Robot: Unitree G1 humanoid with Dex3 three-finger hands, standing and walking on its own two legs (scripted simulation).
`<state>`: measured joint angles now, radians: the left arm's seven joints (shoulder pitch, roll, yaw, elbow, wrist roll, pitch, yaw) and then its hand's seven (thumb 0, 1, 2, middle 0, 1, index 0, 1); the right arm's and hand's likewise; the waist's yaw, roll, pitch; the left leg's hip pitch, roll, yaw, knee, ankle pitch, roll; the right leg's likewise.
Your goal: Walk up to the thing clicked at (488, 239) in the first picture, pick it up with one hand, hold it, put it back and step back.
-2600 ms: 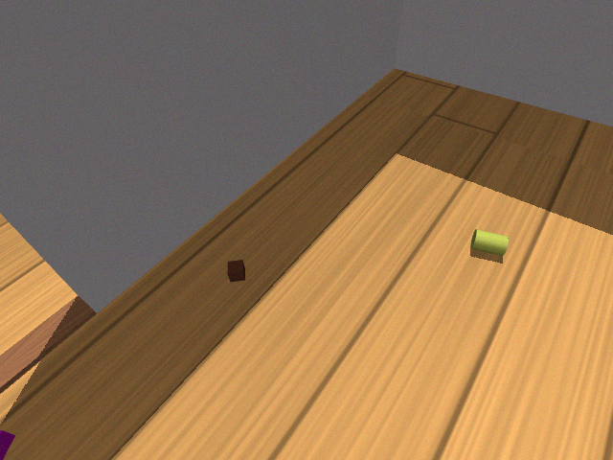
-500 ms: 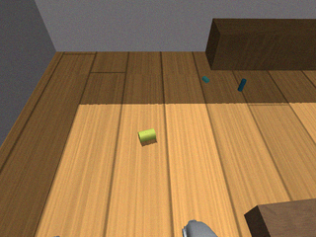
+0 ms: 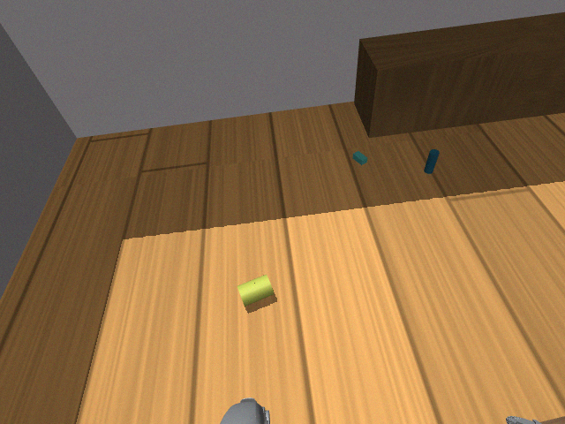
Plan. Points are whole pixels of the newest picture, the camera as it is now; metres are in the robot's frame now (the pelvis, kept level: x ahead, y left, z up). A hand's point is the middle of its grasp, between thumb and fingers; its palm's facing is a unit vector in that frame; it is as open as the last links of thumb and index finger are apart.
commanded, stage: walk up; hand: left
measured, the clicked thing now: (255, 290) +0.69 +0.22 -0.73
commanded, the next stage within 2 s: none
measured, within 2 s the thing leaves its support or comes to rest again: neither
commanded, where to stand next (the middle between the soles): +0.27 +0.01 m, yaw -2 degrees
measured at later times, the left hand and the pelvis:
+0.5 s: hand (155, 361) +0.25 +0.28 -0.13, palm faces -0.14 -0.90 -0.41, open 7.4 cm; pelvis +0.16 +0.00 -0.01, yaw -4 degrees
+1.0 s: hand (170, 335) +0.31 +0.27 -0.16, palm faces -0.05 -0.92 -0.39, open 7.4 cm; pelvis +0.20 +0.01 -0.02, yaw -3 degrees
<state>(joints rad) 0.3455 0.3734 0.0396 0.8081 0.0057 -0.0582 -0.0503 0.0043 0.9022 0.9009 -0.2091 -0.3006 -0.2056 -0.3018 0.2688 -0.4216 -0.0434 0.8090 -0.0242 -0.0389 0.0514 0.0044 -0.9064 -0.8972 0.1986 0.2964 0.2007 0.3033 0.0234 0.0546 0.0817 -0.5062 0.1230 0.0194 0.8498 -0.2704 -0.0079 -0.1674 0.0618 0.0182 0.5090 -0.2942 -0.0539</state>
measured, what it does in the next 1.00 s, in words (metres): walks ahead: left foot, then right foot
